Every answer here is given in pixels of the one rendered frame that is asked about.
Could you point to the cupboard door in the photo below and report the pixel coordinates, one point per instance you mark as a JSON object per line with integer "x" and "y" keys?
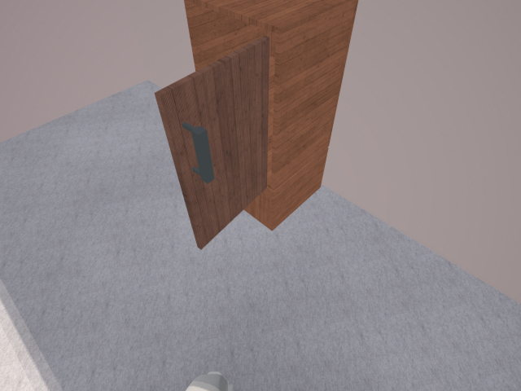
{"x": 230, "y": 99}

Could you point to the handle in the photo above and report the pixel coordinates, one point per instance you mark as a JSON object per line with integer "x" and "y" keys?
{"x": 202, "y": 150}

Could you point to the robot left thigh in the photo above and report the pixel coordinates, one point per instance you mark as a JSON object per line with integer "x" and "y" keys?
{"x": 210, "y": 382}

